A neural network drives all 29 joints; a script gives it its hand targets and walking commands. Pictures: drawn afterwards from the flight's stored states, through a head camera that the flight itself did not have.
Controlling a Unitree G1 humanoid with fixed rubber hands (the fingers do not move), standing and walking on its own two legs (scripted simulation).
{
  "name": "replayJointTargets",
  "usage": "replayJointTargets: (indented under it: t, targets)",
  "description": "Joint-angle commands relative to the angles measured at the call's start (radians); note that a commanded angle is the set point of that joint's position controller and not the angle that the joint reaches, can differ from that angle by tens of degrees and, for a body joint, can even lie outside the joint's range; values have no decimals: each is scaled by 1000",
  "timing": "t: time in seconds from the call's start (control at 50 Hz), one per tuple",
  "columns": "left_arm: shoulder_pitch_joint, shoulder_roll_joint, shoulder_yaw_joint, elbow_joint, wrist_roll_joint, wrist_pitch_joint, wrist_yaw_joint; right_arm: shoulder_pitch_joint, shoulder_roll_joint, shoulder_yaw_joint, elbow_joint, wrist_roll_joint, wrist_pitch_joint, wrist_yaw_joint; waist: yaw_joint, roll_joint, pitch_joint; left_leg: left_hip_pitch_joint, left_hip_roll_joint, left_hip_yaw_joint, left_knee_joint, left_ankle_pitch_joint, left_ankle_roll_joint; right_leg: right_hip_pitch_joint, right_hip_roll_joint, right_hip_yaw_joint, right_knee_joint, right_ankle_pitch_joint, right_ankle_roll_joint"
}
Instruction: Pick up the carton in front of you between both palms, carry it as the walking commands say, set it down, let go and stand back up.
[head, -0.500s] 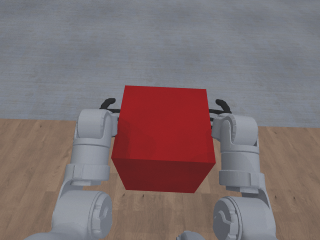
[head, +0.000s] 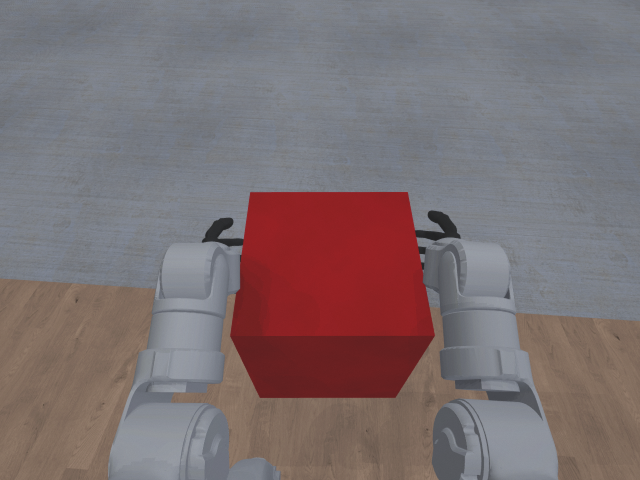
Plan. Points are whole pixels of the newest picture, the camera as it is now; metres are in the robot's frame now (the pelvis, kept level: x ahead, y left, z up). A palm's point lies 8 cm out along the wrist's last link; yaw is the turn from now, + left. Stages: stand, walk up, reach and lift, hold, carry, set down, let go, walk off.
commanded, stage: carry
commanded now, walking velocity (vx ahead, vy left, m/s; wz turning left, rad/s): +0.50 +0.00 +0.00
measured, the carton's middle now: (328, 302) +0.36 +0.00 -0.03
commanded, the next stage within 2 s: none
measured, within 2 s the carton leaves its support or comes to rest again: neither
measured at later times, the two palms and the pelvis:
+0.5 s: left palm (229, 116) +0.66 +0.19 +0.08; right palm (396, 120) +0.65 -0.10 +0.08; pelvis +0.29 +0.06 -0.03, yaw -1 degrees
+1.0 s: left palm (268, 69) +0.92 +0.15 +0.02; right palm (395, 66) +0.94 -0.13 +0.03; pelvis +0.57 +0.01 -0.06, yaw +0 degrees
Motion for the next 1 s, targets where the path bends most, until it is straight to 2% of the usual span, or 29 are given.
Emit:
replayJointTargets:
  t: [0.0, 0.08, 0.14, 0.2, 0.22, 0.24, 0.26, 0.28, 0.3, 0.32, 0.34, 0.36, 0.38, 0.4, 0.42, 0.48, 0.56, 0.64, 0.72, 0.76, 0.78, 0.8, 0.82, 0.84, 0.86, 0.88, 0.9, 0.92, 0.98]
  targets:
    - [-898, -1162, -552, -193, -490, -68, -432, -716, 1227, 551, -98, 453, -10, 408, 18, -95, -537, -123, 42, -6, -112, 66, -17, 482, -290, 350, -161, 330, -144]
    - [-840, -1146, -572, -201, -482, -57, -433, -691, 1211, 592, -145, 446, -10, 393, 49, -108, -541, -163, 37, 16, -271, 226, -25, 581, -259, 282, -108, 558, -118]
    - [-841, -1123, -593, -229, -484, -43, -431, -711, 1177, 619, -195, 447, 0, 384, 71, -125, -514, -162, 15, 36, -404, 339, -13, 630, -225, 243, -70, 615, -93]
    - [-802, -1096, -599, -205, -473, -22, -427, -689, 1137, 619, -181, 435, 23, 381, 95, -121, -476, -112, -34, 80, -587, 426, -1, 654, -192, 207, -13, 614, -73]
    - [-789, -1087, -597, -188, -468, -16, -427, -677, 1128, 613, -163, 430, 31, 383, 94, -125, -463, -59, -46, 94, -650, 456, 10, 634, -188, 196, 7, 604, -60]
    - [-776, -1081, -593, -166, -464, -11, -429, -662, 1119, 604, -141, 424, 37, 387, 77, -132, -459, 45, -56, 100, -721, 489, 27, 587, -181, 176, 46, 599, -33]
    - [-771, -1080, -589, -143, -464, -7, -431, -651, 1112, 590, -116, 416, 42, 392, 39, -119, -475, 207, -69, 127, -798, 558, 43, 519, -160, 128, 133, 615, -1]
    - [-778, -1081, -586, -120, -466, -4, -434, -636, 1102, 568, -88, 405, 44, 397, -13, -84, -507, 421, -50, 139, -811, 640, 52, 389, -137, 77, 254, 539, 26]
    - [-783, -1076, -587, -99, -464, -2, -438, -618, 1081, 538, -60, 396, 48, 403, -51, -4, -553, 664, 112, -23, -694, 822, 70, 162, -119, 69, 422, 208, 55]
    - [-799, -1108, -586, -61, -467, 6, -441, -624, 1053, 509, -23, 381, 52, 405, -38, 178, -619, 933, 350, -318, -536, 1242, 149, -108, -29, 63, 572, -394, 85]
    - [-818, -1115, -554, -51, -469, 10, -442, -599, 1031, 486, 8, 375, 49, 406, -108, 309, -685, 1030, 408, -549, -621, 874, 302, -319, 34, 109, 788, -483, 98]
    - [-859, -1113, -558, -69, -470, 9, -439, -602, 1054, 476, 3, 384, 49, 414, -98, 228, -627, 959, 349, -533, -672, 618, 271, -386, -16, 130, 793, -442, 81]
    - [-890, -1127, -547, -82, -476, 6, -435, -650, 1074, 471, -27, 400, 49, 422, -99, 151, -572, 876, 299, -469, -696, 547, 231, -402, -37, 123, 750, -392, 78]
    - [-902, -1133, -532, -95, -475, 1, -429, -706, 1102, 478, -51, 424, 51, 430, -83, 89, -530, 796, 277, -419, -716, 578, 204, -389, -65, 122, 692, -336, 83]
    - [-914, -1132, -523, -112, -473, -3, -422, -758, 1131, 490, -73, 455, 51, 436, -72, 65, -516, 725, 266, -382, -734, 574, 193, -352, -81, 128, 638, -301, 87]
    - [-931, -1143, -516, -151, -465, -13, -396, -836, 1176, 513, -125, 498, 52, 443, -60, 89, -517, 654, 237, -284, -753, 613, 181, -300, -92, 109, 523, -232, 101]
    - [-940, -1128, -533, -215, -453, -13, -364, -815, 1172, 521, -136, 504, 69, 441, -80, 108, -529, 722, 207, -200, -724, 795, 185, -357, -93, 85, 377, -85, 106]
    - [-869, -1107, -540, -187, -420, -4, -362, -715, 1170, 515, -64, 471, 80, 445, -106, 105, -505, 778, 150, -114, -674, 914, 160, -335, -68, 54, 174, 116, 93]
    - [-849, -1108, -535, -139, -408, -2, -386, -673, 1174, 513, -17, 450, 64, 453, -131, 113, -442, 777, 111, -69, -618, 880, 133, -222, -20, 5, -69, 258, 69]
    - [-824, -1101, -514, -91, -398, -7, -397, -662, 1178, 512, 14, 449, 55, 458, -91, 120, -437, 700, 99, -34, -514, 894, 97, -32, -1, -13, -174, 300, 41]
    - [-800, -1098, -500, -62, -390, -13, -401, -653, 1183, 509, 37, 450, 51, 462, -44, 96, -469, 624, 76, 21, -388, 879, 66, 148, 4, -42, -221, 366, 30]
    - [-778, -1089, -484, -41, -381, -20, -407, -647, 1181, 507, 62, 449, 43, 465, 2, 41, -510, 461, 48, 51, -224, 678, 36, 363, -76, 22, -172, 461, 25]
    - [-752, -1073, -459, -8, -375, -27, -413, -647, 1190, 508, 84, 449, 38, 469, 0, -101, -592, 201, -2, 65, -51, 103, 7, 638, -321, 284, 31, 883, -22]
    - [-738, -1026, -432, 21, -351, -38, -413, -667, 1227, 488, 113, 443, 39, 471, 32, -307, -686, -97, -117, 8, 193, -201, -25, 868, -465, 592, -20, 704, -211]
    - [-733, -1063, -437, 19, -373, -45, -420, -676, 1217, 489, 88, 438, 32, 468, 48, -244, -679, -168, -66, -30, 242, -180, 0, 816, -436, 647, -75, 333, -212]
    - [-779, -1081, -447, -33, -391, -54, -427, -728, 1233, 504, 50, 452, 24, 465, 46, -175, -601, -204, -39, -37, 214, -135, 14, 718, -372, 592, -116, 201, -175]
    - [-842, -1098, -467, -85, -419, -59, -431, -763, 1234, 513, 10, 466, 15, 457, 31, -85, -553, -199, -12, -39, 162, -74, 15, 628, -349, 552, -143, 176, -152]
    - [-899, -1119, -490, -132, -449, -62, -432, -770, 1228, 516, -23, 471, 8, 447, 18, -54, -529, -170, 14, -42, 106, -32, 11, 546, -338, 510, -160, 180, -146]
    - [-943, -1148, -532, -198, -489, -62, -427, -755, 1219, 527, -79, 467, 1, 419, 0, -77, -532, -92, 35, -16, -31, 12, -7, 444, -306, 397, -186, 202, -137]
